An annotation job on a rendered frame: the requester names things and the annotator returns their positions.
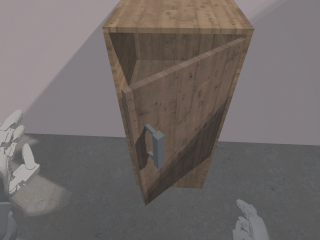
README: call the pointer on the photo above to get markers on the cupboard door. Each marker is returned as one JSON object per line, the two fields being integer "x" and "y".
{"x": 186, "y": 104}

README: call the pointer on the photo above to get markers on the handle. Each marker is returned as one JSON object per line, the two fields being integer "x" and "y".
{"x": 158, "y": 142}

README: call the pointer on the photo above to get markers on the robot left forearm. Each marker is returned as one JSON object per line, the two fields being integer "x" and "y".
{"x": 8, "y": 226}

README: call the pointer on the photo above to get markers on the right robot hand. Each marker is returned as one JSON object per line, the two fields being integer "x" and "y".
{"x": 255, "y": 227}

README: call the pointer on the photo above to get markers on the left robot hand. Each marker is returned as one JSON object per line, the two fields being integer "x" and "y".
{"x": 10, "y": 135}

